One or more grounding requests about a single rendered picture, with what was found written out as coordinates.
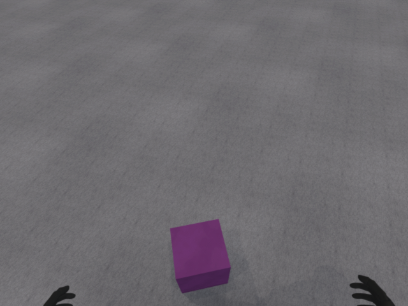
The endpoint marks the robot left hand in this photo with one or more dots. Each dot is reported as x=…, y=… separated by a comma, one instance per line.
x=58, y=296

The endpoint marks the carton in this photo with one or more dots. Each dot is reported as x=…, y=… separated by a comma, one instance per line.
x=200, y=256

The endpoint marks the robot right hand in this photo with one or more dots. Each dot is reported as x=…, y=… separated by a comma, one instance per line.
x=378, y=296

